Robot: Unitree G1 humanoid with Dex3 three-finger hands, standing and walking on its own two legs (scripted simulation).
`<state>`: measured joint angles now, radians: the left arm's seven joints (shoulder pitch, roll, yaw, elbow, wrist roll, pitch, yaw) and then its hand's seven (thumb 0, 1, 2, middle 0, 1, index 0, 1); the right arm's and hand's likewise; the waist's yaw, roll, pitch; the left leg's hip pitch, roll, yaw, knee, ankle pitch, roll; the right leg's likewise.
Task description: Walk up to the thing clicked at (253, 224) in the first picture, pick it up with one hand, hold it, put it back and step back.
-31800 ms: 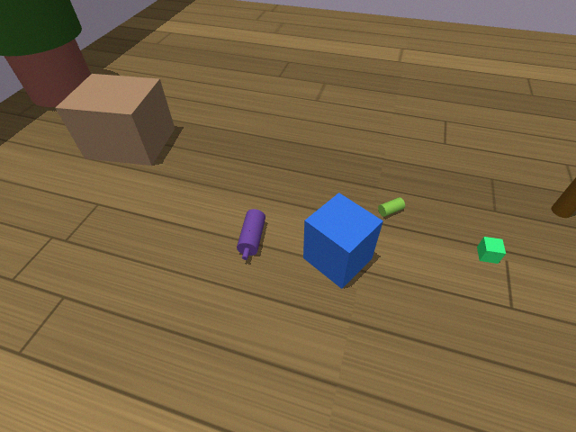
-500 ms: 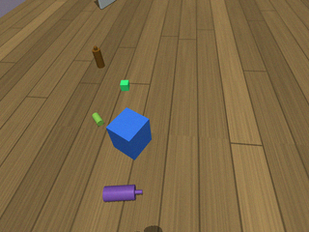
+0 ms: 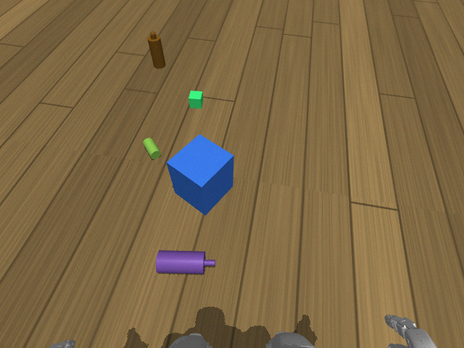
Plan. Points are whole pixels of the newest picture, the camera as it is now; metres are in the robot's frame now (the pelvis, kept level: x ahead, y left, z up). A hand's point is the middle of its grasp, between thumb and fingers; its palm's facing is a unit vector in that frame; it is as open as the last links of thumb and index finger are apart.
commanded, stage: walk up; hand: left
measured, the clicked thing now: (186, 262) +0.48 +0.19 -0.71
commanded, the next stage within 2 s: none
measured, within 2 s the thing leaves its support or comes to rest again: neither
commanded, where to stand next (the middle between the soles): +0.10 +0.00 m, yaw -1 degrees
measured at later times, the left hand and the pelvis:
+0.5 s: hand out of the picture +0.09 +0.25 -0.13, palm faces -0.02 -0.94 -0.33, open 7.4 cm; pelvis +0.00 +0.00 +0.02, yaw -1 degrees
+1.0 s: hand out of the picture +0.12 +0.25 -0.14, palm faces -0.04 -0.92 -0.39, open 7.4 cm; pelvis +0.07 -0.01 +0.01, yaw -2 degrees
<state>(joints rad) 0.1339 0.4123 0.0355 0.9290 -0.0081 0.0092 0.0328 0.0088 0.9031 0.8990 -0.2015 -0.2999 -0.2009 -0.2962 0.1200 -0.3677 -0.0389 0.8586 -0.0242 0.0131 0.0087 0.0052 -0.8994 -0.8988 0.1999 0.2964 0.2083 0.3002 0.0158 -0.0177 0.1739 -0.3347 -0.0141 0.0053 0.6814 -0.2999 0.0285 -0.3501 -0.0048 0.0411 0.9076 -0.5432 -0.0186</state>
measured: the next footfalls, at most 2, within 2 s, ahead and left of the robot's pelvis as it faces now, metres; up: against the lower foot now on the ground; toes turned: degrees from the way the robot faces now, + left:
right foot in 0.06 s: +0.03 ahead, -0.13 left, +0.00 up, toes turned -1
left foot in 1.00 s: +0.17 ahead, +0.12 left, +0.00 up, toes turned -2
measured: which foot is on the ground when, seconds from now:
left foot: down 0.00-0.76, up 0.78-0.98, down 1.00-1.00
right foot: up 0.00-0.04, down 0.06-1.00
